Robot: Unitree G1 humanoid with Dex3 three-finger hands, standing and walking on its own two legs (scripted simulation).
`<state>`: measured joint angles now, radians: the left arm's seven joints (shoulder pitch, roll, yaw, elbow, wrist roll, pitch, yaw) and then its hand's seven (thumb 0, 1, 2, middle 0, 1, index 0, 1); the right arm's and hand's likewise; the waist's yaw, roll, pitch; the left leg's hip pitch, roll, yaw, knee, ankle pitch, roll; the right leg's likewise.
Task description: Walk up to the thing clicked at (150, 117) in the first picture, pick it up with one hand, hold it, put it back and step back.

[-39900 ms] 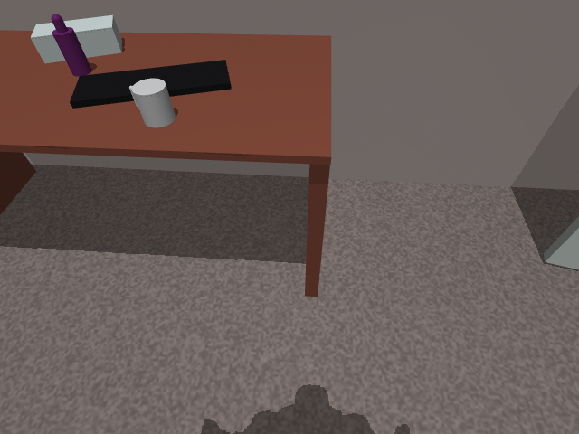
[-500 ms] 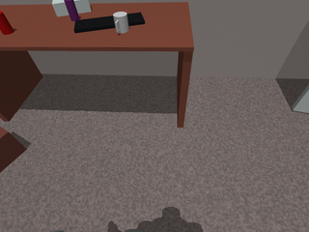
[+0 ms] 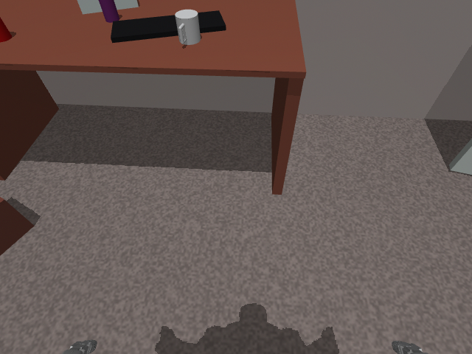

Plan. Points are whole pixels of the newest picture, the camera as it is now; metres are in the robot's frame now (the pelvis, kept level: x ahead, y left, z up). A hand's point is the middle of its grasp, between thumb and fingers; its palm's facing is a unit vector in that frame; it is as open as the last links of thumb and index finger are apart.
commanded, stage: step back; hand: left
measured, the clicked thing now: (186, 29) +1.14 +0.26 +0.01
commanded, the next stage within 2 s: stand in 0.58 s
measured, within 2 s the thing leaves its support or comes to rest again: neither
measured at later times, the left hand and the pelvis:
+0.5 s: hand out of the picture +0.07 +0.26 -0.15, palm faces +0.00 -0.94 -0.33, open 7.4 cm; pelvis -0.02 +0.00 +0.01, yaw -1 degrees
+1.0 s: hand out of the picture +0.05 +0.25 -0.14, palm faces -0.03 -0.94 -0.34, open 7.4 cm; pelvis -0.02 +0.00 +0.02, yaw -1 degrees
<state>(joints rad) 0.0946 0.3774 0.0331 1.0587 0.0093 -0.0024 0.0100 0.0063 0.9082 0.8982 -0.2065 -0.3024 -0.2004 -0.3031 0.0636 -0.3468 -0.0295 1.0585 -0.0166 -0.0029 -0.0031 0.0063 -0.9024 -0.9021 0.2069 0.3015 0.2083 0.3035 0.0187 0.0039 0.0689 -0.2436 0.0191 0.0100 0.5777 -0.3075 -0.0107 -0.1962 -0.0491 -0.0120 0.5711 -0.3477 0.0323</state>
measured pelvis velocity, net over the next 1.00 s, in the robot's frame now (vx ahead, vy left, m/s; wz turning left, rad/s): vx -0.02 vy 0.00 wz -0.01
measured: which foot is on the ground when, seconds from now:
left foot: down 0.00-1.00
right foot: down 0.00-1.00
